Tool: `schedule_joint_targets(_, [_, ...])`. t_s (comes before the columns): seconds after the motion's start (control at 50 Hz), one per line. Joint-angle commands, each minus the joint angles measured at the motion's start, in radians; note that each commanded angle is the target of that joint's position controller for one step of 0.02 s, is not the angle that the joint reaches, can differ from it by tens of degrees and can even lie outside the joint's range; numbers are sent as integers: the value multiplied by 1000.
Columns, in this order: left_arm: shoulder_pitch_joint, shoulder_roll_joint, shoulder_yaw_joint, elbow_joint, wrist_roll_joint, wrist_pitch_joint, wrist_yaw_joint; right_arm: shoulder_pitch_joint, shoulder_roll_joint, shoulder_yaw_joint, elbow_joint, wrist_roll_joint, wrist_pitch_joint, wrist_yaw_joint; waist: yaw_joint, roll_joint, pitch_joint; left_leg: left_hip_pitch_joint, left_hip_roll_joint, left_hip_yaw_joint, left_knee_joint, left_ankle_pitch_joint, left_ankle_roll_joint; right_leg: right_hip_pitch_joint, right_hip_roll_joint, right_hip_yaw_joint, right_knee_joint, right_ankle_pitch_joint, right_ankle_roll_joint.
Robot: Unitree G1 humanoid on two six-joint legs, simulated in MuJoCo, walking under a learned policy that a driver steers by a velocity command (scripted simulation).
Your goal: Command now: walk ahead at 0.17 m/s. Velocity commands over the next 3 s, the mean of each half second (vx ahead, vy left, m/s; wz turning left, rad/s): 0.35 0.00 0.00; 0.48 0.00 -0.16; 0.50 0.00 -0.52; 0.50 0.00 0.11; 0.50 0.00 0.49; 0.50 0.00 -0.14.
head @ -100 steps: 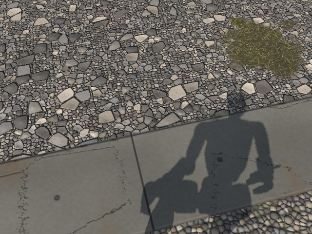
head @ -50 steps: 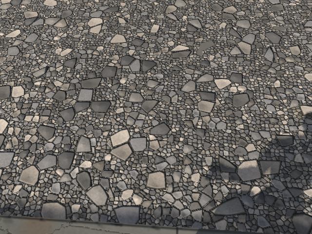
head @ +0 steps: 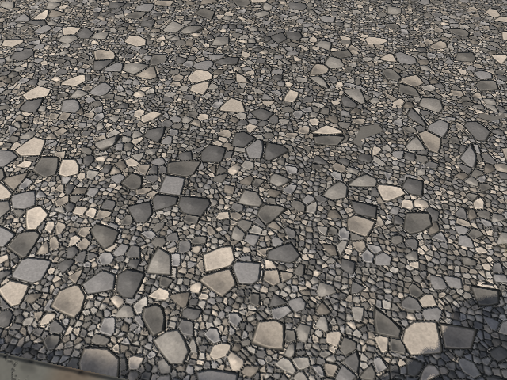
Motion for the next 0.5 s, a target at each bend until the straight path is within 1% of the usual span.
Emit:
schedule_joint_targets(0.02, [-9,99,23,-42,9,-1,-5,67,-135,-36,-19,-5,2,1,-26,63,125,-119,126,-211,-166,-513,102,-138,-11,47,4,-363,-51])
schedule_joint_targets(0.04, [-42,81,20,-57,10,-6,-10,106,-134,-40,-9,-2,0,0,-45,90,137,-81,174,-284,-219,-548,127,-211,7,22,76,-303,-44])
schedule_joint_targets(0.06, [-58,52,14,-67,15,-15,-15,127,-158,-51,2,-5,-4,-2,-50,151,133,-37,249,-373,-278,-541,159,-242,29,-47,180,-164,-33])
schedule_joint_targets(0.08, [-62,57,15,-71,21,-26,-19,123,-166,-59,4,-10,-11,-2,-50,162,128,-37,308,-423,-311,-488,190,-251,1,-53,264,-101,-34])
schedule_joint_targets(0.1, [-62,78,22,-76,18,-36,-24,113,-163,-63,1,-13,-19,0,-40,134,114,-35,320,-423,-316,-436,198,-257,-16,-37,302,-131,-40])
schedule_joint_targets(0.12, [-51,85,25,-79,14,-44,-29,92,-166,-67,-3,-14,-27,3,-24,124,106,-34,311,-390,-303,-401,194,-248,-25,-32,292,-160,-48])
schedule_joint_targets(0.14, [-28,81,26,-77,10,-51,-34,65,-163,-70,-9,-9,-31,5,-3,128,105,-69,287,-338,-286,-379,180,-190,-22,-41,238,-171,-57])
schedule_joint_targets(0.16, [24,64,25,-63,6,-56,-34,22,-159,-73,-17,-2,-33,6,35,134,111,-154,249,-274,-251,-364,157,-65,-9,-64,141,-135,-66])
schedule_joint_targets(0.18, [116,48,27,-26,2,-59,-30,-13,-149,-74,-25,3,-33,6,79,114,111,-259,202,-214,-187,-368,134,104,26,-99,35,-61,-67])
schedule_joint_targets(0.2, [207,62,35,10,0,-63,-21,-27,-126,-70,-34,-5,-34,4,110,50,112,-364,147,-161,-70,-353,112,250,34,-74,-35,-73,-60])
schedule_joint_targets(0.22, [317,121,48,31,14,-73,-9,-39,-60,-54,-54,-10,-42,7,143,-154,81,-483,48,-27,234,-281,73,365,-166,222,-201,-292,-76])
schedule_joint_targets(0.24, [389,220,69,41,8,-74,-9,-46,-18,-43,-90,-10,-52,17,135,-292,77,-652,-31,71,459,-265,55,385,-386,632,-364,-558,-155])
schedule_joint_targets(0.26, [322,182,62,36,9,-68,-8,-68,-91,-57,-101,-28,-55,27,87,-169,140,-662,46,8,585,-196,67,267,-413,665,-375,-606,-205])
schedule_joint_targets(0.28, [212,141,51,-6,7,-75,-15,-88,-100,-60,-100,-21,-61,40,40,-75,178,-645,85,-9,617,-96,65,196,-359,559,-357,-506,-194])
schedule_joint_targets(0.3, [167,131,48,-22,7,-87,-19,-66,-81,-56,-84,-16,-67,51,16,-57,159,-609,104,-10,612,-29,53,180,-306,452,-359,-375,-172])
schedule_joint_targets(0.32, [159,114,43,-25,3,-97,-16,-52,-77,-57,-71,-20,-70,56,3,-57,139,-577,118,3,599,24,40,187,-268,366,-361,-239,-151])
schedule_joint_targets(0.34, [174,90,36,-15,2,-106,-13,-46,-75,-56,-65,-26,-66,60,0,-70,123,-561,120,20,592,63,27,196,-237,291,-354,-105,-140])
schedule_joint_targets(0.36, [208,78,31,0,1,-110,-12,-47,-66,-55,-63,-26,-60,61,0,-73,108,-563,114,37,597,87,21,217,-218,241,-337,19,-136])
schedule_joint_targets(0.38, [243,73,27,15,-1,-112,-10,-67,-58,-54,-72,-22,-55,60,1,-85,106,-574,114,49,586,104,16,231,-213,203,-315,172,-138])
schedule_joint_targets(0.4, [273,67,24,28,-2,-113,-9,-97,-53,-52,-83,-21,-50,58,7,-84,105,-592,109,65,578,115,9,248,-206,169,-297,296,-140])
schedule_joint_targets(0.44, [300,65,17,37,-2,-113,-8,-191,-46,-46,-121,-17,-47,56,22,-81,110,-603,99,93,513,152,-5,247,-192,125,-285,439,-144])
schedule_joint_targets(0.48, [302,59,11,38,-3,-113,-6,-288,-29,-34,-159,-14,-47,57,37,-83,123,-563,82,123,388,200,-11,221,-170,86,-284,510,-140])
schedule_joint_targets(0.5, [298,59,7,38,-6,-115,-2,-335,-25,-29,-180,-11,-51,63,45,-78,137,-516,71,134,298,240,-10,194,-160,69,-293,541,-132])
